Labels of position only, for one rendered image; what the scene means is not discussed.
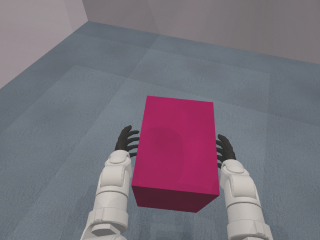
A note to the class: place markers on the robot left hand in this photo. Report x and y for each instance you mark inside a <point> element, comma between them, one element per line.
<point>123,140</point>

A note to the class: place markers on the robot left forearm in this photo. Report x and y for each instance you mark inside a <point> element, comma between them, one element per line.
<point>109,215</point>

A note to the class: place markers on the robot right hand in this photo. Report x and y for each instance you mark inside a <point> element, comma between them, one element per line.
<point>226,150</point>

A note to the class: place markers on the robot right forearm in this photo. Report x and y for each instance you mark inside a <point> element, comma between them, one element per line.
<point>244,211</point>

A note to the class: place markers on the carton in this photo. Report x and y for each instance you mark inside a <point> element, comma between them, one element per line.
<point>176,165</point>

